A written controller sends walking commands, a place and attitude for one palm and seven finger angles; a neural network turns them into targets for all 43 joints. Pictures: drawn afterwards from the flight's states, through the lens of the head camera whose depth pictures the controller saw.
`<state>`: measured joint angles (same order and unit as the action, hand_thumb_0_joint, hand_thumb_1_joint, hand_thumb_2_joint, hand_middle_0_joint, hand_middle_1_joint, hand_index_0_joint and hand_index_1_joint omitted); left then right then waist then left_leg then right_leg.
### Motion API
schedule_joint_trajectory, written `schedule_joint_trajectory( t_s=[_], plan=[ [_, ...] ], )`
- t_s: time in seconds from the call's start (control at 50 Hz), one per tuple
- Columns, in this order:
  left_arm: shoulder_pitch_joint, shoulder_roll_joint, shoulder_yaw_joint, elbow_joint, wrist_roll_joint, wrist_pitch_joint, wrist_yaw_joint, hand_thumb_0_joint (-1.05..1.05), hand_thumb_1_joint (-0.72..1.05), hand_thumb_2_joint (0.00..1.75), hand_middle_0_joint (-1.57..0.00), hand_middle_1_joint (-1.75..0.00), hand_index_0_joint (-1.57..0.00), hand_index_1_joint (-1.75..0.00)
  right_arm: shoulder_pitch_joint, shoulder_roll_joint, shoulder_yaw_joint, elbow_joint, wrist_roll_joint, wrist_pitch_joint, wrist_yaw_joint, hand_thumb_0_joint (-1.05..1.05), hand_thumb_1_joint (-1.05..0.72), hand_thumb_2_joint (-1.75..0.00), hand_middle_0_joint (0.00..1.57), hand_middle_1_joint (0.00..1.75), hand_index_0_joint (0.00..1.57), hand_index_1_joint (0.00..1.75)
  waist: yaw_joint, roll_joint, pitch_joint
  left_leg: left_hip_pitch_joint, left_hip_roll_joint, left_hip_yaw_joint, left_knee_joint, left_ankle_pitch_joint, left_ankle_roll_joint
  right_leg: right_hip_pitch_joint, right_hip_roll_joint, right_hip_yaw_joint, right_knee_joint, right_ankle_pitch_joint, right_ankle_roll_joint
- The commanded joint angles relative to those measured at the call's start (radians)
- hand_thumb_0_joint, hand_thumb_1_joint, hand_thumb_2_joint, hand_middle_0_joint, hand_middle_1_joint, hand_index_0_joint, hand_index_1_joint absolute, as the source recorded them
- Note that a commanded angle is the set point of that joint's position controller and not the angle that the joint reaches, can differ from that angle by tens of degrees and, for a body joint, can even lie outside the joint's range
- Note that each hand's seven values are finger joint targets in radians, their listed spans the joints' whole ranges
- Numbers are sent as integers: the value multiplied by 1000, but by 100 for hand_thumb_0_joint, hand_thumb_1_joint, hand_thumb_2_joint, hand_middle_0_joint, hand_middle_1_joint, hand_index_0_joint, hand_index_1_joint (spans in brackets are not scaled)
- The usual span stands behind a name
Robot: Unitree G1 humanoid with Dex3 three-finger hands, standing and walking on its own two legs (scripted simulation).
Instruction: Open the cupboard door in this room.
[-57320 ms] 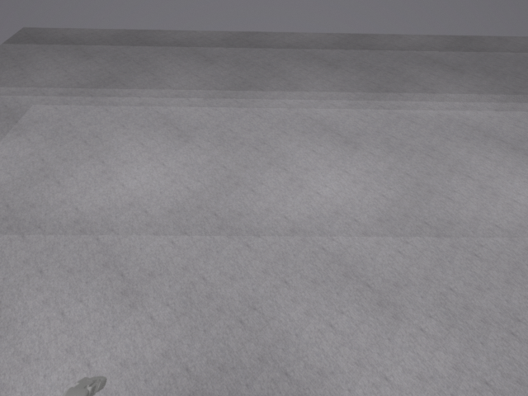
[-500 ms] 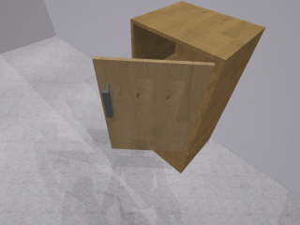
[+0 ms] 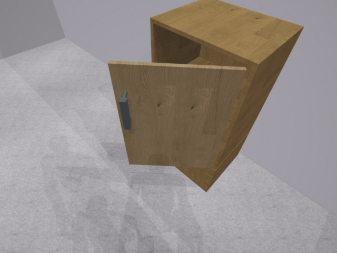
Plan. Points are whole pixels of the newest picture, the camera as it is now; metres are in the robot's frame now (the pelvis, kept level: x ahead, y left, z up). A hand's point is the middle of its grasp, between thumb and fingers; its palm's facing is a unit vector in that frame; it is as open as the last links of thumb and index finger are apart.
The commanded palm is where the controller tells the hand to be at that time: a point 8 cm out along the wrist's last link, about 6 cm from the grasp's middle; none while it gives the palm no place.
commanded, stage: look again from close up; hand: left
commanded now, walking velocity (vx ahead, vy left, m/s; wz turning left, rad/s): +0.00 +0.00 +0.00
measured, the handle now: (126, 110) +0.57 +0.19 -0.04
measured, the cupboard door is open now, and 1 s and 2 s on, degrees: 41 41 41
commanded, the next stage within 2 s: shuffle to correct the standing spot in 0.42 s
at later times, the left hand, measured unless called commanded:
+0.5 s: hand out of the picture +0.00 +0.15 -0.17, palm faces +0.03 -0.98 -0.21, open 7.3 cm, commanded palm none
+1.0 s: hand out of the picture +0.00 +0.13 -0.18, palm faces +0.05 -0.99 -0.14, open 7.4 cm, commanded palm none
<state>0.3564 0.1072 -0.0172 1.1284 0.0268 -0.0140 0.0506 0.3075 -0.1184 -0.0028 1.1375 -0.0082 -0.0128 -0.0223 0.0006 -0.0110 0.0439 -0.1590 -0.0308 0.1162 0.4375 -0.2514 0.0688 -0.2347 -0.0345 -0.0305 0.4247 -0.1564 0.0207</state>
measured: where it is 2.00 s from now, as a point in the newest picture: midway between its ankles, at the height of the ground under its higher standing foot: outside the picture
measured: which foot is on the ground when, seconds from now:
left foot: down 0.00-1.00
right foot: down 0.00-1.00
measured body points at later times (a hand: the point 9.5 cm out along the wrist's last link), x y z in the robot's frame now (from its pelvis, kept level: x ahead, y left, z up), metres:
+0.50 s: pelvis -0.02 -0.02 +0.00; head -0.04 -0.03 +0.45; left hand +0.00 +0.20 -0.16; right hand +0.00 -0.25 -0.16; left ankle -0.01 +0.07 -0.74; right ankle +0.04 -0.13 -0.74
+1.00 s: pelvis +0.02 -0.02 -0.01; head +0.02 -0.02 +0.44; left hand +0.00 +0.19 -0.17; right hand -0.04 -0.22 -0.17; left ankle -0.01 +0.07 -0.74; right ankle +0.04 -0.13 -0.74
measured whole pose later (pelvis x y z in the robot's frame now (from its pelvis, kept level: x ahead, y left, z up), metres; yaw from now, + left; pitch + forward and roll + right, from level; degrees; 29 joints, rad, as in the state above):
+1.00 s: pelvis +0.02 -0.02 -0.01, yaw +0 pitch -2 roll +0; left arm 0.37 0.11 0.03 1.06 0.03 -0.02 0.01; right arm 0.43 -0.11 0.00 1.11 -0.02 -0.03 -0.02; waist 0.00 -0.01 0.03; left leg -0.16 -0.01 0.10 0.54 -0.34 0.05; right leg -0.25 -0.02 -0.04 0.56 -0.27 -0.01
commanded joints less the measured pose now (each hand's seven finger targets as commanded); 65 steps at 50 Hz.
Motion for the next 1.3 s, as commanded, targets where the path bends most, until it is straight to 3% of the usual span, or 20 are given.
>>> schedule_joint_trajectory(
  t_s=[0.0,0.02,0.08,0.12,0.14,0.16,0.38,0.5,0.56,0.6,0.68,0.74,0.82,0.88,0.94,1.0,1.04,1.08,1.18,1.28],
  plan=[
    [81,115,13,-27,-5,-25,13,0,90,90,-20,-30,-20,-30,96,-111,-10,-95,-1,-45,-17,0,-90,-90,20,30,20,30,-12,92,-174,4,156,-155,15,440,-78,96,-92,59,105,184,-70],
    [59,109,13,-37,-8,-18,9,0,90,90,-20,-30,-20,-30,88,-120,-13,-104,1,-39,-21,0,-90,-90,20,30,20,30,-17,65,-138,-4,165,-157,-3,410,-68,65,-78,44,91,97,-65],
    [23,99,13,-61,-5,-3,-1,0,90,90,-20,-30,-20,-30,55,-128,-18,-133,-3,-24,-14,0,-90,-90,20,30,20,30,-9,20,36,-142,158,-190,-94,48,-40,-6,-60,50,57,-54,-58],
    [31,104,16,-72,-2,0,-4,0,90,90,-20,-30,-20,-30,36,-142,-25,-145,-5,-16,-6,0,-90,-90,20,30,20,30,-4,10,94,-206,148,-213,-156,-183,-33,-27,-51,64,45,-94,-60],
    [35,106,19,-78,0,0,-5,0,90,90,-20,-30,-20,-30,31,-151,-28,-151,-6,-15,-3,0,-90,-90,20,30,20,30,-1,4,104,-219,148,-215,-170,-218,-29,-28,-46,63,47,-94,-59],
    [39,111,20,-84,2,0,-5,0,90,90,-20,-30,-20,-30,31,-146,-28,-152,-7,-16,-2,0,-90,-90,20,30,20,30,2,24,96,-225,148,-214,-179,-221,-25,-11,-47,58,46,-83,-60],
    [6,149,32,-126,-5,-14,-10,0,90,90,-20,-30,-20,-30,51,-149,-21,-133,-5,-17,3,0,-90,-90,20,30,20,30,-13,-46,66,-136,111,-156,-115,-120,-28,-47,-77,136,-78,-173,-66],
    [2,150,31,-121,-10,-13,-12,0,90,90,-20,-30,-20,-30,66,-132,-13,-105,-5,-16,2,0,-90,-90,20,30,20,30,-10,-5,47,-138,113,-148,-115,-100,-35,-18,-81,136,-93,-159,-66],
    [21,151,38,-111,-6,-9,-15,0,90,90,-20,-30,-20,-30,96,-128,-10,-86,-12,-7,4,0,-90,-90,20,30,20,30,-3,-34,36,-153,101,-132,-93,-221,-33,-5,-79,141,-101,-318,-73],
    [32,156,48,-112,-4,-3,-18,0,90,90,-20,-30,-20,-30,101,-126,-11,-82,-16,2,7,0,-90,-90,20,30,20,30,0,-43,79,-196,77,-114,-49,-280,-34,-42,-94,185,-127,-441,-87],
    [39,162,63,-116,-8,-4,-21,0,90,90,-20,-30,-20,-30,143,-93,-10,-71,-16,-1,8,0,-90,-90,20,30,20,30,-9,-72,89,-162,46,-80,19,-210,-34,-88,-125,230,-146,-480,-123],
    [27,140,64,-123,-8,-4,-26,0,90,90,-20,-30,-20,-30,167,-90,-12,-60,-17,-11,6,0,-90,-90,20,30,20,30,-10,-10,95,-138,79,-126,-49,-268,-20,-127,-86,173,-80,-449,-116],
    [20,70,53,-130,5,-9,-36,0,90,90,-20,-30,-20,-30,160,-141,-28,-68,-11,-25,-2,0,-90,-90,20,30,20,30,-2,124,134,-186,231,-306,-237,-408,46,-96,15,-8,149,-202,-83],
    [35,52,50,-123,5,-20,-40,0,90,90,-20,-30,-20,-30,150,-127,-27,-74,-6,-37,-6,0,-90,-90,20,30,20,30,13,90,122,-168,222,-268,-189,-229,57,-43,7,-16,134,-124,-86],
    [84,61,51,-97,-1,-26,-33,0,90,90,-20,-30,-20,-30,131,-101,-21,-80,-3,-41,-8,0,-90,-90,20,30,20,30,26,7,100,-198,158,-184,-102,-127,20,39,-33,62,76,-76,-96],
    [108,78,49,-73,-9,-30,-17,0,90,90,-20,-30,-20,-30,143,-63,-9,-63,1,-43,-17,0,-90,-90,20,30,20,30,12,-81,44,-136,96,-88,23,92,-26,85,-102,138,46,234,-104],
    [88,82,41,-64,-15,-32,-11,0,90,90,-20,-30,-20,-30,154,-52,-6,-46,2,-39,-21,0,-90,-90,20,30,20,30,-7,-70,-5,-65,102,-90,9,158,-43,90,-115,128,54,404,-99],
    [58,81,36,-70,-18,-30,-3,0,90,90,-20,-30,-20,-30,145,-55,-10,-35,6,-38,-30,0,-90,-90,20,30,20,30,-10,19,-21,-12,128,-108,-8,408,-46,99,-100,102,74,525,-77],
    [27,101,42,-88,-13,-7,6,0,90,90,-20,-30,-20,-30,93,-74,-25,-44,10,-17,-35,0,-90,-90,20,30,20,30,-4,10,-25,28,150,-114,-8,489,-40,73,-100,91,85,449,-64],
    [-6,103,44,-114,-10,5,3,0,90,90,-20,-30,-20,-30,48,-86,-31,-65,3,-6,-26,0,-90,-90,20,30,20,30,-2,9,-30,6,152,-123,-34,324,-31,54,-88,94,55,261,-62]
  ],
)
